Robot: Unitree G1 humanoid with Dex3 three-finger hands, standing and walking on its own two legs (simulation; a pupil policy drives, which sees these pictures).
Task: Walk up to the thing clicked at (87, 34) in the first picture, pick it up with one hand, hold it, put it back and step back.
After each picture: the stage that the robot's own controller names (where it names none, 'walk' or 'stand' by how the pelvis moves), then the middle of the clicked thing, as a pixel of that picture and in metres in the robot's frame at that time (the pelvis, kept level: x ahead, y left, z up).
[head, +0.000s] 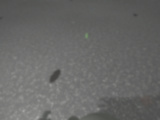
stand; (86, 35) +2.10 +0.21 -0.72
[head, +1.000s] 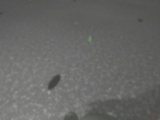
walk; (90, 39) +1.95 +0.13 -0.70
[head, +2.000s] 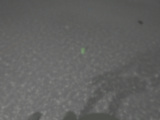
walk; (83, 50) +1.34 +0.17 -0.71
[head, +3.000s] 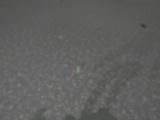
walk; (78, 69) +0.86 +0.18 -0.72
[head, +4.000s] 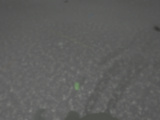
walk; (77, 86) +0.54 +0.20 -0.69
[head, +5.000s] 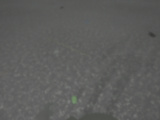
stand; (74, 99) +0.39 +0.20 -0.71
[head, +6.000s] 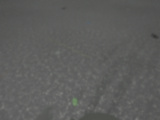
stand; (75, 101) +0.37 +0.19 -0.72
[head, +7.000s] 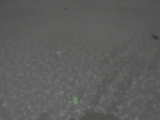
stand; (75, 100) +0.40 +0.19 -0.73
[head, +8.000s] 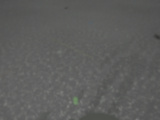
stand; (75, 100) +0.39 +0.19 -0.73
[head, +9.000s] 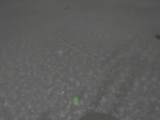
stand; (76, 101) +0.38 +0.18 -0.73
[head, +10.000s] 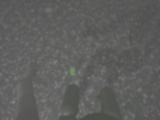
go down; (72, 71) +0.45 +0.17 -0.48
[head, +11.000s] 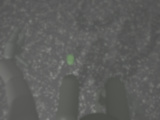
go down; (70, 59) +0.49 +0.17 -0.33
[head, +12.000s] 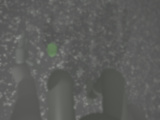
close in; (52, 50) +0.49 +0.21 -0.24
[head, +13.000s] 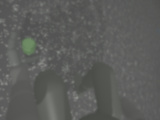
close; (28, 47) +0.48 +0.24 -0.23
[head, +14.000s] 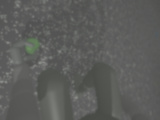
lift; (32, 46) +0.47 +0.22 -0.24
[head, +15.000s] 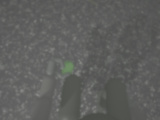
lift; (67, 69) +0.35 +0.18 -0.09
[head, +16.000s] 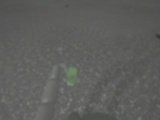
hold; (71, 76) +0.33 +0.15 +0.04
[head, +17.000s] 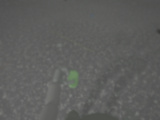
hold; (73, 79) +0.32 +0.14 -0.01
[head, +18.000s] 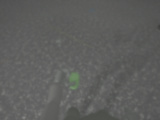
crouch; (74, 81) +0.31 +0.13 -0.04
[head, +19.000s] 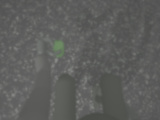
lower; (58, 49) +0.49 +0.18 -0.10
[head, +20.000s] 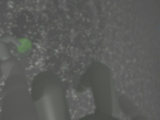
lower; (24, 48) +0.47 +0.24 -0.24
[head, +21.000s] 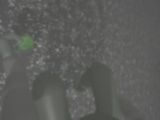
lower; (26, 45) +0.47 +0.24 -0.24
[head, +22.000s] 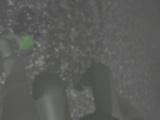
lower; (26, 45) +0.47 +0.23 -0.25
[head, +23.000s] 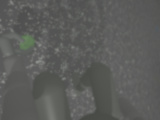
lower; (26, 45) +0.47 +0.23 -0.25
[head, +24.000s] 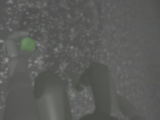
open; (27, 46) +0.46 +0.22 -0.26
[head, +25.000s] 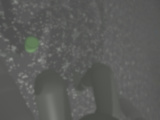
stand; (31, 45) +0.47 +0.22 -0.25
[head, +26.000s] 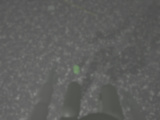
walk; (76, 69) +0.47 +0.14 -0.45
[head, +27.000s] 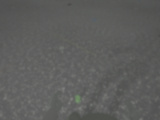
stand; (77, 98) +0.40 +0.13 -0.66
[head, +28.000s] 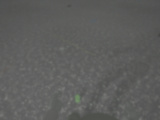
stand; (77, 98) +0.41 +0.14 -0.67
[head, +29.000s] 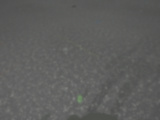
stand; (79, 98) +0.41 +0.13 -0.71
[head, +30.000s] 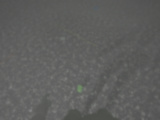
walk; (79, 88) +0.44 +0.10 -0.70
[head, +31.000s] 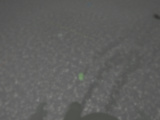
walk; (81, 76) +0.61 +0.16 -0.69
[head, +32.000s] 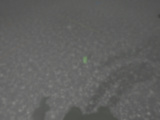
walk; (85, 59) +0.95 +0.14 -0.69
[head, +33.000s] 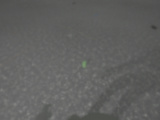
stand; (84, 64) +1.04 +0.14 -0.71
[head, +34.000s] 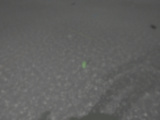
stand; (84, 64) +1.04 +0.15 -0.72
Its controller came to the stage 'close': yes
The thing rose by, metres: 0.71
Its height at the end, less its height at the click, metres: +0.00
